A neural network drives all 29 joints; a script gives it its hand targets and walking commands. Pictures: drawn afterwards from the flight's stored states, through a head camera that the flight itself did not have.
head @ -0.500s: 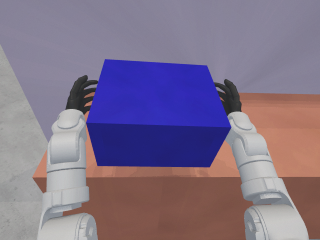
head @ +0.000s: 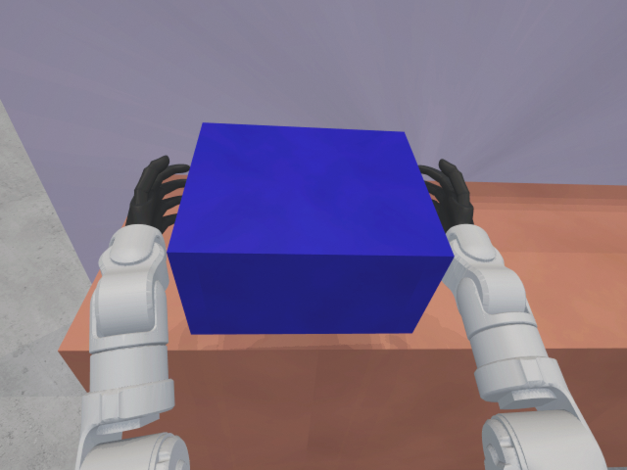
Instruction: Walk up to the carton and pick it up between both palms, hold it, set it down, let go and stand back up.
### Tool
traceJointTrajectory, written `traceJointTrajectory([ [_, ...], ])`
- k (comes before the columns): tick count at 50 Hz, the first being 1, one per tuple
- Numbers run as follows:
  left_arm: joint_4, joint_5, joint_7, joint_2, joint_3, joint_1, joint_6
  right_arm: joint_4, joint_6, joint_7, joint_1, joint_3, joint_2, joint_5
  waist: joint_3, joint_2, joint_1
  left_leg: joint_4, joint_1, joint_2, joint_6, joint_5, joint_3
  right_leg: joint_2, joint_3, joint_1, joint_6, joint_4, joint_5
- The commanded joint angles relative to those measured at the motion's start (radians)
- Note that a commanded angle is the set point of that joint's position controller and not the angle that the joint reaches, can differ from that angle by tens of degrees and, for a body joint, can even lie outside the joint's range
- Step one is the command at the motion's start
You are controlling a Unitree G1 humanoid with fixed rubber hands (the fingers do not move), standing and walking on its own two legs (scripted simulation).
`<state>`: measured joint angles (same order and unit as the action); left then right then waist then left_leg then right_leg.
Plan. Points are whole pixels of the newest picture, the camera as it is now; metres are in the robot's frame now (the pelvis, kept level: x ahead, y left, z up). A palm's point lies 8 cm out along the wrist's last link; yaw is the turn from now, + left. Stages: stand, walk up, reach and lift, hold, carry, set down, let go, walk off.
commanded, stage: hold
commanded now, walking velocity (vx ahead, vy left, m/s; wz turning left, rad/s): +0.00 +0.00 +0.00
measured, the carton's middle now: (305, 225) +0.38 -0.01 +0.16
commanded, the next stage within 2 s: set down in 0.88 s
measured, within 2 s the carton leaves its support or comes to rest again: neither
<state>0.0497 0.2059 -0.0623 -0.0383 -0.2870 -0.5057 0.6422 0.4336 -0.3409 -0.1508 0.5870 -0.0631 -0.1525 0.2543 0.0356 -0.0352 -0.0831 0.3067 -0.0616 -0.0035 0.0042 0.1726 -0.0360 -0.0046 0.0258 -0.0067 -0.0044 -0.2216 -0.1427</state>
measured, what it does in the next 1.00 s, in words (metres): stands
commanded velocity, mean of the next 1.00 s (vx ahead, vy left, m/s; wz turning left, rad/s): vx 0.00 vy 0.00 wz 0.00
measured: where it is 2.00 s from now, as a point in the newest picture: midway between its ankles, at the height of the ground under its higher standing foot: outside the picture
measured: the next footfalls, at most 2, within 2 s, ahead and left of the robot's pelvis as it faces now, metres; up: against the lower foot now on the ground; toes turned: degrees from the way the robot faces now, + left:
none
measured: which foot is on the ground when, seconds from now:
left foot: down 0.00-1.00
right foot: down 0.00-1.00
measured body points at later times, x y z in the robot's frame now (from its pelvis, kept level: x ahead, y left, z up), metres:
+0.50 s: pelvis +0.00 +0.00 +0.00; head -0.05 +0.02 +0.45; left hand +0.37 +0.17 +0.19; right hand +0.37 -0.19 +0.18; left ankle +0.00 +0.11 -0.75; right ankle -0.01 -0.12 -0.75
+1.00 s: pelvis +0.00 +0.00 +0.00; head -0.04 +0.02 +0.45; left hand +0.37 +0.17 +0.19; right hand +0.37 -0.19 +0.18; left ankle +0.00 +0.11 -0.75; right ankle -0.01 -0.12 -0.75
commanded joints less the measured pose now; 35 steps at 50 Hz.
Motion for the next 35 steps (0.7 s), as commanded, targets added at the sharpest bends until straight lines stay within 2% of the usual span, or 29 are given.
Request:
traceJointTrajectory([
  [1, -0.091, -0.133, -0.119, 0.523, 0.534, -0.579, -0.04, -0.273, 0.034, 0.106, 0.669, 0.415, 0.57, 0.072, 0.313, 0.057, -0.017, -0.002, 0.097, -0.048, -0.058, -0.266, 0.038, -0.047, 0.025, 0.065, -0.02, -0.011, 0.237],
  [4, -0.111, -0.143, -0.113, 0.533, 0.542, -0.617, -0.048, -0.262, 0.036, 0.117, 0.681, 0.411, 0.581, 0.065, 0.33, 0.06, -0.012, -0.013, 0.097, -0.046, -0.057, -0.246, 0.043, -0.051, 0.033, 0.044, -0.019, -0.01, 0.196],
  [7, -0.059, -0.137, -0.113, 0.535, 0.526, -0.608, -0.041, -0.262, 0.039, 0.12, 0.717, 0.4, 0.568, 0.056, 0.323, 0.048, -0.005, -0.013, 0.108, -0.045, -0.054, -0.23, 0.046, -0.052, 0.033, 0.034, -0.017, -0.005, 0.166],
  [12, -0.027, -0.13, -0.116, 0.53, 0.504, -0.588, -0.041, -0.259, 0.042, 0.115, 0.727, 0.414, 0.582, 0.063, 0.324, 0.029, 0.011, -0.014, 0.093, -0.047, -0.037, -0.224, 0.05, -0.047, 0.025, 0.066, -0.025, -0.01, 0.199],
  [13, -0.05, -0.133, -0.117, 0.533, 0.511, -0.595, -0.043, -0.266, 0.045, 0.115, 0.723, 0.419, 0.59, 0.062, 0.347, 0.033, 0.006, -0.01, 0.097, -0.046, -0.037, -0.24, 0.048, -0.044, 0.025, 0.072, -0.026, -0.016, 0.22],
  [16, -0.016, -0.122, -0.121, 0.527, 0.483, -0.578, -0.041, -0.245, 0.042, 0.113, 0.727, 0.411, 0.578, 0.059, 0.32, 0.026, 0.017, -0.013, 0.094, -0.046, -0.036, -0.229, 0.05, -0.044, 0.026, 0.057, -0.025, -0.008, 0.198],
  [21, -0.054, -0.133, -0.123, 0.526, 0.499, -0.607, -0.048, -0.256, 0.047, 0.113, 0.722, 0.416, 0.586, 0.066, 0.35, 0.036, 0.01, -0.012, 0.092, -0.048, -0.043, -0.246, 0.049, -0.047, 0.027, 0.08, -0.028, -0.014, 0.223],
  [26, -0.014, -0.14, -0.118, 0.545, 0.51, -0.62, -0.053, -0.261, 0.057, 0.114, 0.761, 0.405, 0.591, 0.055, 0.334, 0.032, -0.001, -0.01, 0.09, -0.048, -0.038, -0.223, 0.043, -0.045, 0.027, 0.052, -0.025, -0.009, 0.201],
  [30, -0.007, -0.122, -0.125, 0.532, 0.492, -0.613, -0.047, -0.2, 0.049, 0.114, 0.715, 0.392, 0.59, 0.047, 0.299, 0.042, -0.004, -0.025, 0.085, -0.049, -0.036, -0.186, 0.051, -0.041, 0.025, 0.057, -0.024, -0.002, 0.168],
  [35, -0.03, -0.133, -0.116, 0.554, 0.512, -0.642, -0.053, -0.2, 0.055, 0.125, 0.732, 0.376, 0.579, 0.046, 0.318, 0.077, -0.003, -0.014, 0.103, -0.041, -0.052, -0.221, 0.046, -0.049, 0.033, 0.026, -0.009, 0.001, 0.137],
])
